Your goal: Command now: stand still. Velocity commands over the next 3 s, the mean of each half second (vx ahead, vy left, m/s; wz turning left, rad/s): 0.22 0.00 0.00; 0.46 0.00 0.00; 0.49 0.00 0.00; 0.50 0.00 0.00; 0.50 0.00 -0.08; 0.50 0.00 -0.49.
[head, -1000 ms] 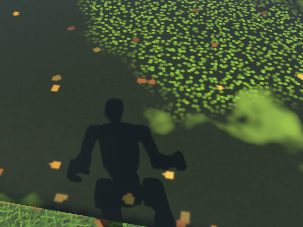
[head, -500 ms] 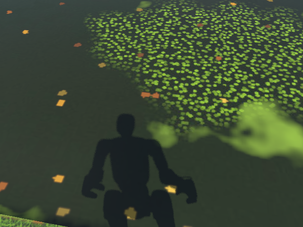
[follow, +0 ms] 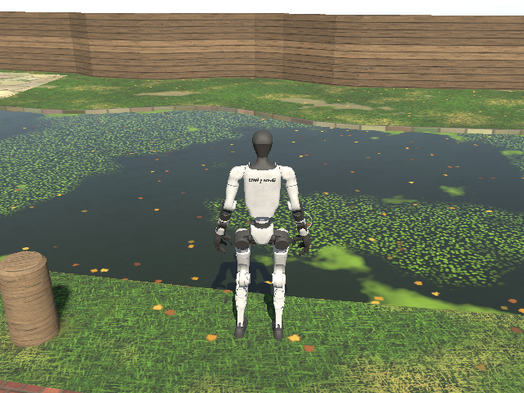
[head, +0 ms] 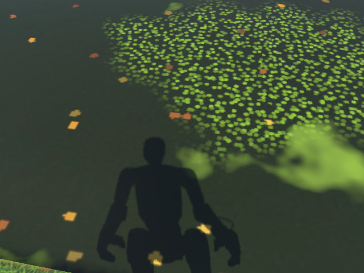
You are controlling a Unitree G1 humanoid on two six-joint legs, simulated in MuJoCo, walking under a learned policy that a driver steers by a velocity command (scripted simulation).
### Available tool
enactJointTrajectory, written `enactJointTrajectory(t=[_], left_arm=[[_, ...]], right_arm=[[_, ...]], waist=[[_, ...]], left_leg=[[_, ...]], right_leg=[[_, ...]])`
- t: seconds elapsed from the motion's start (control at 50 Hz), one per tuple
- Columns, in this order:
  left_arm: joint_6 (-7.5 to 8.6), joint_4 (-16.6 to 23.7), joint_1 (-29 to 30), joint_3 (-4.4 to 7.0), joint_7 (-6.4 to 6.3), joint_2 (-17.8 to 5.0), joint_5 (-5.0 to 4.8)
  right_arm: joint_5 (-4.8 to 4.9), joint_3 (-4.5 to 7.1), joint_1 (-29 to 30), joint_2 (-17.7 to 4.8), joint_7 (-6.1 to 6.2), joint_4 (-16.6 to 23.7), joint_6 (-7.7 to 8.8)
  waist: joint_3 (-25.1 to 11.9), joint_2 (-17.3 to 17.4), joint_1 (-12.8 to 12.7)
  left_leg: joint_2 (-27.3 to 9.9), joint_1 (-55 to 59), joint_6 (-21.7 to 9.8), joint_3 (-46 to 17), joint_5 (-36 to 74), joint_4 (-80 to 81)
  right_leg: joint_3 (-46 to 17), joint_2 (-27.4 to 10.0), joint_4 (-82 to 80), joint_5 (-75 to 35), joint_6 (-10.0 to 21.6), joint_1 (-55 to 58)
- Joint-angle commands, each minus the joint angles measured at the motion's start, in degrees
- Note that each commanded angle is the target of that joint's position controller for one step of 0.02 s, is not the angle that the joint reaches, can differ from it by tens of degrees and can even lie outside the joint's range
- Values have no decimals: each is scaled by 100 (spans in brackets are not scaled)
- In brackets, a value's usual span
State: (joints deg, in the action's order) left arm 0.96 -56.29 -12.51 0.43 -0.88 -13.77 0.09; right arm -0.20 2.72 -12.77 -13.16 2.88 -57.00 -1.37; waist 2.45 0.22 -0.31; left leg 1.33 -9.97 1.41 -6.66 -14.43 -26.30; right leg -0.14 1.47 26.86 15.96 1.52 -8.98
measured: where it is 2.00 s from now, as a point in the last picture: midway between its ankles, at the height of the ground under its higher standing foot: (193, 196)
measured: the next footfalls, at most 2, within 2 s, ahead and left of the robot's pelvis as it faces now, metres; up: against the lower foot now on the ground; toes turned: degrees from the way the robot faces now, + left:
left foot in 0.40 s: +0.11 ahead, +0.15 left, +0.00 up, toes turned +1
right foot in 0.86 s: +0.46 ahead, -0.09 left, +0.00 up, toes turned -3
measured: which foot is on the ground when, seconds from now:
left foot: down 0.00-0.14, up 0.16-0.38, down 0.40-0.92, up 0.94-1.00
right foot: down 0.00-0.40, up 0.42-0.84, down 0.86-1.00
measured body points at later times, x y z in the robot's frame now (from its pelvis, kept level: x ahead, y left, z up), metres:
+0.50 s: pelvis +0.09 +0.06 +0.00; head +0.09 +0.08 +0.45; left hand +0.13 +0.33 -0.15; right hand +0.10 -0.21 -0.13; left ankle +0.07 +0.15 -0.74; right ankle +0.01 -0.08 -0.67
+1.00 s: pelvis +0.35 +0.01 -0.02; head +0.40 +0.00 +0.43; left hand +0.53 +0.25 -0.13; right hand +0.32 -0.24 -0.16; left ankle +0.17 +0.15 -0.64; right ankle +0.42 -0.09 -0.74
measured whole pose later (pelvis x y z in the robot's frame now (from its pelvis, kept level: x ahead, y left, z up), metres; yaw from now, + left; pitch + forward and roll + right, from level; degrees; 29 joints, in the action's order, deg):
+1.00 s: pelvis +0.35 +0.01 -0.02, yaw -1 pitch +0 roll -2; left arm 7.5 -49.3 -3.1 3.2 4.8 -13.1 -1.5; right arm 2.0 1.3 -21.0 -12.8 -0.4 -58.4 4.3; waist 5.7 2.5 1.5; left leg -2.3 -11.9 -3.5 -3.6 -25.4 -67.2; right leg 3.6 2.5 32.0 3.6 2.0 -22.2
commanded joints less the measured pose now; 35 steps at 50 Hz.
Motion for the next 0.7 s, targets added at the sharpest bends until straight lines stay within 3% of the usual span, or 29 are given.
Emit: enactJointTrajectory(t=[0.02,0.08,0.12,0.14,0.16,0.18,0.22,0.26,0.32,0.36,0.38,0.4,0.42,0.44,0.46,0.48,0.52,0.54,0.58,0.62,0.66,0.68,0.7], left_arm=[[46,127,-117,115,-27,-640,-2],[38,53,-176,106,-34,-623,-3],[5,-40,-328,140,-67,-704,-38],[-12,-38,-390,207,-89,-909,-82],[-9,-56,-575,258,-108,-1073,-113],[23,-52,-652,329,-125,-1265,-124],[151,-8,-699,361,-123,-1214,-55],[223,109,-564,351,-88,-1059,-134],[193,193,-409,387,-58,-1152,-216],[127,204,-416,384,-43,-1153,-237],[132,222,-405,330,-27,-1002,-217],[171,291,-264,223,16,-667,-155],[257,510,-244,101,53,-199,-23],[352,692,-187,164,38,-382,-221],[431,765,-17,223,44,-711,-359],[488,732,-9,252,76,-819,-344],[516,649,-60,315,89,-850,-168],[494,638,-22,328,122,-805,-139],[431,698,181,309,149,-633,-116],[401,938,746,269,142,-495,-105],[434,1147,1253,208,185,-335,-105],[437,1199,1401,203,201,-345,-122],[448,1100,1204,252,246,-434,-121]], right_arm=[[3,98,-125,-589,22,38,52],[5,80,-146,-569,26,-95,58],[38,55,-217,-480,37,-203,51],[68,57,-133,-482,36,-167,72],[83,49,59,-489,18,-57,137],[102,24,279,-467,-21,78,238],[162,49,430,-528,-122,163,411],[196,60,316,-530,-214,137,543],[183,52,258,-418,-286,56,670],[188,107,-503,-407,-300,-293,647],[193,147,-945,-444,-279,-448,607],[179,210,-1441,-653,-234,-514,597],[130,285,-1942,-1232,-200,-499,596],[6,272,-1994,-1366,-308,-569,692],[41,171,-1388,-1086,-355,-375,787],[43,81,-999,-797,-389,-247,838],[29,5,-684,-668,-422,-121,826],[11,-38,-790,-546,-406,-147,791],[-2,-45,-1108,-601,-339,-226,761],[-3,-30,-1171,-735,-268,-221,732],[-15,-10,-1136,-859,-213,-168,723],[-1,6,-1218,-908,-198,-199,728],[-55,26,-1340,-943,-194,-223,769]], waist=[[-46,-33,3],[-23,-33,0],[-59,-227,-39],[96,-506,-105],[298,-802,-203],[565,-1010,-264],[825,-844,-270],[664,-596,-145],[280,-671,-15],[42,-543,306],[-47,-396,502],[-108,215,744],[-473,1658,731],[-376,1635,654],[278,915,450],[473,696,334],[416,539,156],[354,588,157],[317,540,223],[444,376,304],[445,415,387],[429,481,420],[223,506,353]], left_leg=[[-166,79,-84,-89,1085,297],[-164,53,-72,-64,1046,318],[100,-127,-107,251,-236,39],[266,-532,-139,481,-1035,-394],[269,-1103,-163,629,-1321,-932],[38,-1502,-198,649,-1217,-1544],[-408,-2361,-277,375,-1457,-2597],[-638,-2584,-359,362,-1371,-2366],[-357,-1055,-298,857,-635,-865],[36,437,-169,1250,332,-242],[81,1007,-177,1209,224,-145],[-557,1576,-390,247,-307,338],[-1878,2092,-971,-1941,-1083,1089],[-2522,1767,-1731,-3745,-2576,1816],[-2456,1443,-1698,-3396,-2906,1846],[-2123,1243,-1456,-2613,-2322,1826],[-1631,1001,-1119,-1447,-725,1842],[-1453,926,-1032,-1027,-113,1867],[-1329,960,-1100,-589,842,1919],[-1282,850,-1152,-321,1313,2012],[-1019,357,-1094,138,1658,2124],[-957,196,-1096,274,1651,2198],[-1151,204,-1178,279,1829,2129]], right_leg=[[-381,-362,-588,-796,78,-221],[-385,-354,-609,-789,89,-213],[-505,-341,-823,913,227,-192],[-899,-560,-1061,2050,449,-240],[-1659,-1093,-1497,2977,767,-201],[-2488,-1734,-1907,3337,1122,-322],[-3067,-2217,-2140,2753,1445,-128],[-2588,-2042,-2034,2039,1238,271],[-1348,-1356,-1759,1020,905,-267],[-964,-1073,-1251,1053,829,-1074],[-842,-937,-839,1038,732,-1437],[-399,-587,464,688,443,-1979],[209,-108,2651,1240,58,-2844],[-340,82,3779,1674,144,-3550],[-565,-344,4279,1205,265,-4096],[-555,-547,4262,570,343,-4125],[-452,-812,3673,-240,294,-3729],[-355,-861,3430,-486,225,-3506],[-152,-829,2978,-849,50,-3471],[-70,-786,2152,-1173,-88,-3509],[161,-547,1134,-1827,-146,-2755],[273,-433,881,-2036,-164,-2398],[199,-448,1395,-2483,-145,-2054]])
Over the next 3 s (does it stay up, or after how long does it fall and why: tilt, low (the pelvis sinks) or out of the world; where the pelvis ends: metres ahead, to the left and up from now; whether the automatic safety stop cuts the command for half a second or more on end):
stays up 1.44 -0.11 -0.11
